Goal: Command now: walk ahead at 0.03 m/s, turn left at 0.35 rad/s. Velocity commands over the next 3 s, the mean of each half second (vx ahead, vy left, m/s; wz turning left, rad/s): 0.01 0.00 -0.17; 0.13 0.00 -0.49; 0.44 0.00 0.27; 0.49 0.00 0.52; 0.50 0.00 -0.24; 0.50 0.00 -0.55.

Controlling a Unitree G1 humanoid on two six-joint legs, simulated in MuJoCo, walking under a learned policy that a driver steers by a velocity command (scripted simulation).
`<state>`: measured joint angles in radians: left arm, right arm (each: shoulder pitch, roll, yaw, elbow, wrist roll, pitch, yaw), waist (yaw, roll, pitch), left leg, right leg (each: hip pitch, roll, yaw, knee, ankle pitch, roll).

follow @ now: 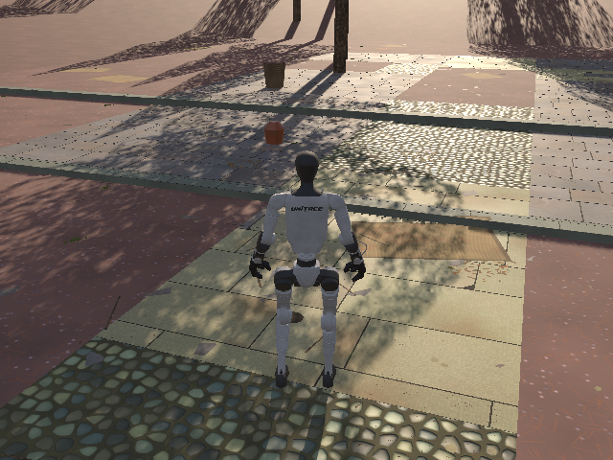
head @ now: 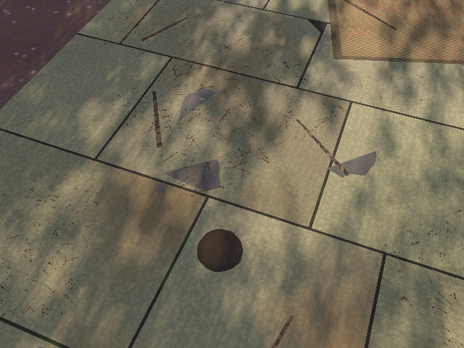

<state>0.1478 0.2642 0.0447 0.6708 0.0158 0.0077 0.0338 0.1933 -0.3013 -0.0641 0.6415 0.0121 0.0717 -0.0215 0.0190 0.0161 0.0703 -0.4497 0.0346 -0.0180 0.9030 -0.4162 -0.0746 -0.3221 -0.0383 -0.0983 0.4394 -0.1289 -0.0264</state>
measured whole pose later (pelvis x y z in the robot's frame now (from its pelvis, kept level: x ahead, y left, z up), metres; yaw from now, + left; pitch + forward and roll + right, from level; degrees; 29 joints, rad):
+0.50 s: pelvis +0.00 +0.01 +0.00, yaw -9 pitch +1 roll +1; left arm 0.20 0.29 0.07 0.71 -0.02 0.06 -0.01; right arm 0.12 -0.27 -0.07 0.71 0.00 0.04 -0.04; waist 0.00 0.01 0.05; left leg -0.23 0.08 0.17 0.52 -0.29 0.00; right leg -0.32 -0.04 -0.05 0.71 -0.39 0.06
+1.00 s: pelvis +0.03 -0.01 +0.01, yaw -26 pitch +2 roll +1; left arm 0.27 0.30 0.06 0.67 -0.01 -0.01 0.01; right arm 0.15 -0.30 -0.08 0.75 0.02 -0.07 0.01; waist 0.03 -0.01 -0.02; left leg -0.35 -0.01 -0.04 0.56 -0.26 -0.03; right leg -0.21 0.08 0.18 0.44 -0.25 -0.06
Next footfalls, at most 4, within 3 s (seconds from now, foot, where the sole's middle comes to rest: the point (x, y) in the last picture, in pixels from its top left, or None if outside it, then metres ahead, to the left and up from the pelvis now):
0.10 left None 0.04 0.13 -0.77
0.54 right None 0.00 -0.11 -0.77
1.06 left None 0.15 0.07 -0.77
1.48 right None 0.32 -0.24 -0.77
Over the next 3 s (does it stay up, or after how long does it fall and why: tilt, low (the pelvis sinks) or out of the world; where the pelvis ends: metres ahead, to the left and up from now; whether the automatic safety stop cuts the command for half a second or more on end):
stays up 1.07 -0.15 -0.02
